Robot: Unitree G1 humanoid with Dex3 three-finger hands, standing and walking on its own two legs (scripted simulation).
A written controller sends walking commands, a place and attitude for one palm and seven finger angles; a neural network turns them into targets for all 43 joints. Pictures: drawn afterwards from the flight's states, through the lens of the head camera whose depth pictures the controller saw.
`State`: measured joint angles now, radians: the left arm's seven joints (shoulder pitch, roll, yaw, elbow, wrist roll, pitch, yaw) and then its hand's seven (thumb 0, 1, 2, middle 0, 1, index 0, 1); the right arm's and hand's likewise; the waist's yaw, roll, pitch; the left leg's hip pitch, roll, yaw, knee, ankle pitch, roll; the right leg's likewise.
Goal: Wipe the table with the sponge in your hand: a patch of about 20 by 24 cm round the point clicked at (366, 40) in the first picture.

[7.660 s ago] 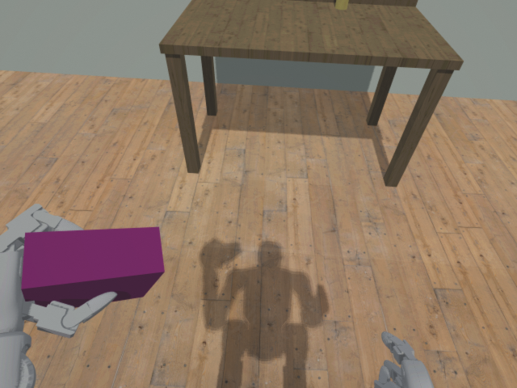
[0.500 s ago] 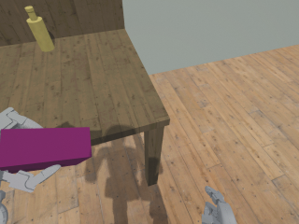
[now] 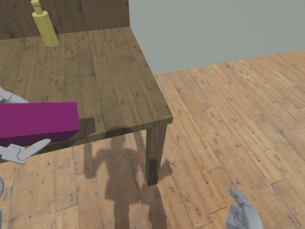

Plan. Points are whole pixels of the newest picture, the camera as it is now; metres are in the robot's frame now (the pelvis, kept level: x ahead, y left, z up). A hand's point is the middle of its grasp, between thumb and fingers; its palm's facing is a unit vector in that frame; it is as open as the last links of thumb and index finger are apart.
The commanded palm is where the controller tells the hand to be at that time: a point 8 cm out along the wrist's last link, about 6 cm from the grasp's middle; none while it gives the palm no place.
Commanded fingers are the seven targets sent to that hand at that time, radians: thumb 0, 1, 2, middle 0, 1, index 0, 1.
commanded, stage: come to a stop and stand still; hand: left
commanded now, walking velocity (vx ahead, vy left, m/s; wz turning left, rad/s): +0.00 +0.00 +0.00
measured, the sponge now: (49, 125) +0.27 +0.25 +0.16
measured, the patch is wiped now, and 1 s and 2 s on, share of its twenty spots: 0.00 0.00 0.00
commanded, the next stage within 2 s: look again from close up in 0.86 s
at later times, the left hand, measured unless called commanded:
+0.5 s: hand (27, 135) +0.24 +0.28 +0.16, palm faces +0.41 -0.85 -0.33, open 9.9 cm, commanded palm +0.18 +0.31 +0.18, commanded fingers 0.00 0.10 1.30 -1.20 -1.60 -1.20 -1.60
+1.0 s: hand (29, 130) +0.25 +0.29 +0.16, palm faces +0.39 -0.85 -0.35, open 9.9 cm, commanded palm +0.20 +0.32 +0.18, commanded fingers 0.00 0.10 1.30 -1.20 -1.60 -1.20 -1.60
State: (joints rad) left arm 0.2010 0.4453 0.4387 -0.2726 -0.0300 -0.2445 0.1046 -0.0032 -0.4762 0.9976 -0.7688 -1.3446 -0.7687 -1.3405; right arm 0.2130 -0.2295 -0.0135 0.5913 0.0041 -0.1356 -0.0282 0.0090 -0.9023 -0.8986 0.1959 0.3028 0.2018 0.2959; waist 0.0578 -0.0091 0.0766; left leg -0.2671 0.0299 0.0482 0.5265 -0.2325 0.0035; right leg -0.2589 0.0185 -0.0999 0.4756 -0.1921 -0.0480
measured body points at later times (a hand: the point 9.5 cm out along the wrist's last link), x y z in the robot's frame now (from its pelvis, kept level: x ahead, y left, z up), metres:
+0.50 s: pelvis +0.02 +0.03 +0.01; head +0.03 +0.05 +0.46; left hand +0.21 +0.33 +0.18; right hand +0.20 -0.18 -0.06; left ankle +0.03 +0.11 -0.74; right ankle +0.04 -0.09 -0.74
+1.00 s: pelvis +0.04 +0.04 +0.01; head +0.05 +0.05 +0.46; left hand +0.22 +0.33 +0.18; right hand +0.23 -0.18 -0.06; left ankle +0.03 +0.11 -0.74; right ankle +0.04 -0.09 -0.74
